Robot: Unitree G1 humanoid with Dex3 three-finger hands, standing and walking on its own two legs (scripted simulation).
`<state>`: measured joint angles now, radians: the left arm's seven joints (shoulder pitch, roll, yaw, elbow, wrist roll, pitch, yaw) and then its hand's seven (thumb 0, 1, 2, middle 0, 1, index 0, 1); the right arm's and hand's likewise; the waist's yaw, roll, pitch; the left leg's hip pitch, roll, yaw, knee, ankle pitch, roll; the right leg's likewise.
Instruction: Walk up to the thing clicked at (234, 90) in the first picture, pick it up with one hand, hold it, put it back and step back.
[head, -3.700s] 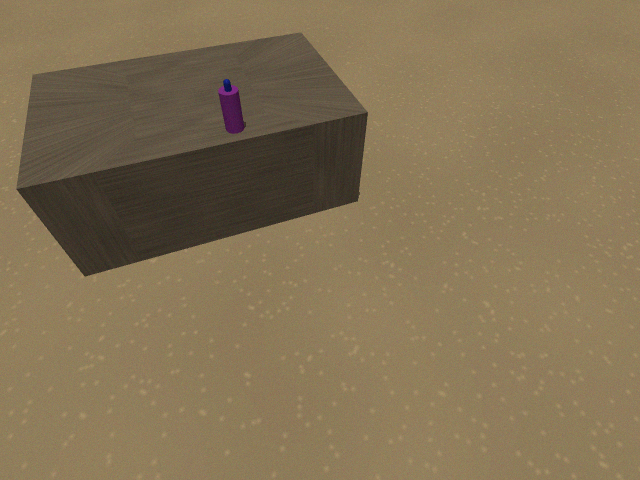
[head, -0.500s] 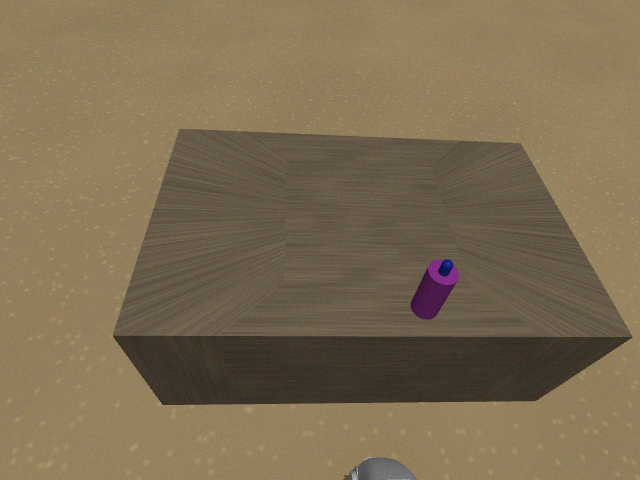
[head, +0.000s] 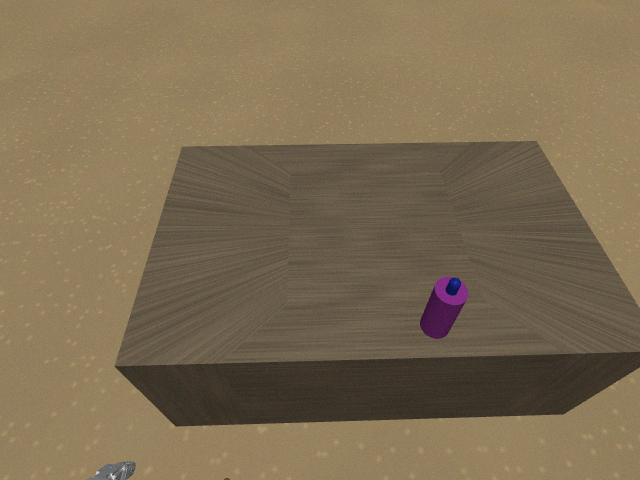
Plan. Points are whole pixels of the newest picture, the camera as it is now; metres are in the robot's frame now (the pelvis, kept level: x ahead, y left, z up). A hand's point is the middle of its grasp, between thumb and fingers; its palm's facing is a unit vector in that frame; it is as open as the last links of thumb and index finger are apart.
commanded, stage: walk up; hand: right
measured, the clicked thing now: (444, 304) +0.47 -0.25 -0.23
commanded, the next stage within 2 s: stand in 1.08 s
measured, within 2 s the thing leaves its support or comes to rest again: neither
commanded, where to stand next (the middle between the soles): +0.08 +0.00 m, yaw +1 degrees
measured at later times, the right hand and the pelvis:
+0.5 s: hand out of the picture +0.12 -0.26 -0.14, palm faces -0.05 +0.94 -0.35, open 7.4 cm; pelvis +0.02 +0.00 +0.02, yaw +1 degrees
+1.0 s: hand out of the picture +0.10 -0.26 -0.14, palm faces -0.04 +0.94 -0.34, open 7.4 cm; pelvis +0.03 -0.01 +0.02, yaw +1 degrees
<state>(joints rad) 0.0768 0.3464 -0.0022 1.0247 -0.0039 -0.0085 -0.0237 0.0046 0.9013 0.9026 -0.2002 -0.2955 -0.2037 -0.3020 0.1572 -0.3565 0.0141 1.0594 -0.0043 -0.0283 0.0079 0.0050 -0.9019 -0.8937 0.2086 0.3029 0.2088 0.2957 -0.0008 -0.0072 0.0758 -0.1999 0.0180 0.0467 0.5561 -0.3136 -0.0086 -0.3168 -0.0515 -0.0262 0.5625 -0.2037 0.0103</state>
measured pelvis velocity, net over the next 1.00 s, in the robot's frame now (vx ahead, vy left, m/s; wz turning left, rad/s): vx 0.03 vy -0.01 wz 0.02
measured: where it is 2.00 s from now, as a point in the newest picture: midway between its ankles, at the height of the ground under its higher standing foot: outside the picture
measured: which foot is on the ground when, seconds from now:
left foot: down 0.00-1.00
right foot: down 0.00-1.00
